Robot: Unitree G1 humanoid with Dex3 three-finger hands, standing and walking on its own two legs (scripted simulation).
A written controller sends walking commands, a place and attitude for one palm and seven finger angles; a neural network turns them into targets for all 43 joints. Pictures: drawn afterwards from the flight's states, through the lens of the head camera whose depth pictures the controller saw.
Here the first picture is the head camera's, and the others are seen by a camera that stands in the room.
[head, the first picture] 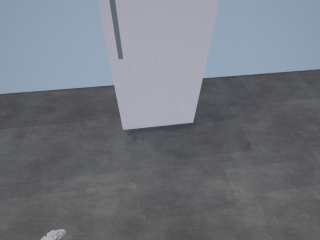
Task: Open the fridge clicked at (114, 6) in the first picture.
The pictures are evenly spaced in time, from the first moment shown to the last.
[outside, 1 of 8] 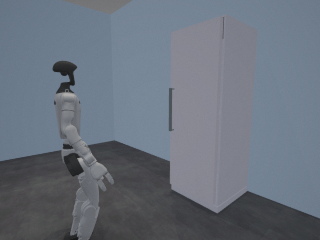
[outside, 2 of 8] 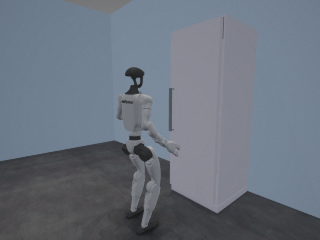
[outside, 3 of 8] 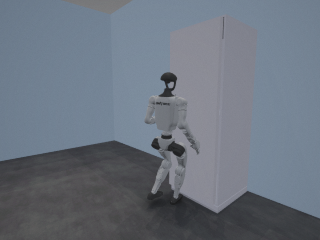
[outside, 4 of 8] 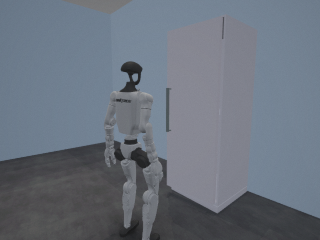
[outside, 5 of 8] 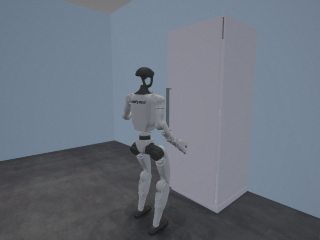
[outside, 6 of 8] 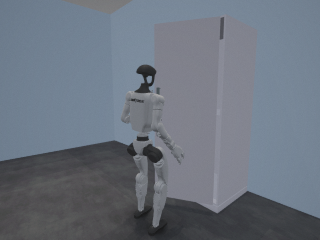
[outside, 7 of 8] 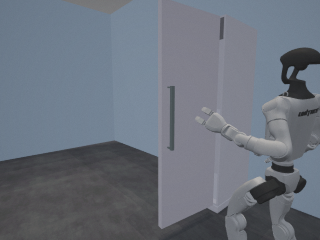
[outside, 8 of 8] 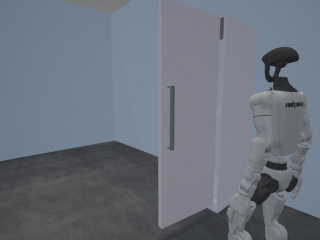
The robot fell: no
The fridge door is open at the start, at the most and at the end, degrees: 0 89 82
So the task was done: yes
